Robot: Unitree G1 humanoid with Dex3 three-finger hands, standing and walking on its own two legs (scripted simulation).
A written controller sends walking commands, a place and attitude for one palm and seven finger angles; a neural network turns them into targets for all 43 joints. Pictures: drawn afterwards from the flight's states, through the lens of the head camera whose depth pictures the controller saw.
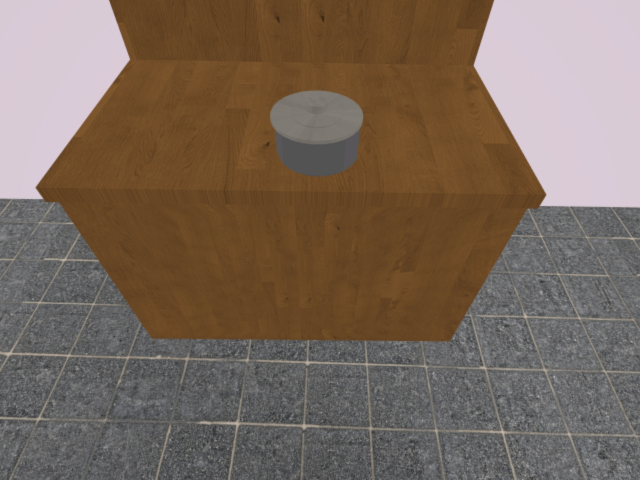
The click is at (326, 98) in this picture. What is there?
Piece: lid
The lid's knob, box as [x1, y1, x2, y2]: [306, 96, 327, 113]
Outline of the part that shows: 307,98 306,109 309,112 321,113 326,110 327,100 324,97 311,96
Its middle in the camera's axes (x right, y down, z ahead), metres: -0.01 -0.27 +0.79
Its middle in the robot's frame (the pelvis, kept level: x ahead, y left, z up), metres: +0.79 +0.05 +0.06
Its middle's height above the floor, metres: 0.83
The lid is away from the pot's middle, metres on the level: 0.00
